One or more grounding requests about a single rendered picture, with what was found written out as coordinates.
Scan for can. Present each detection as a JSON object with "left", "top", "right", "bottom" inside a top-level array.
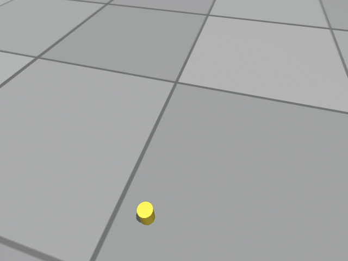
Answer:
[{"left": 137, "top": 202, "right": 155, "bottom": 225}]

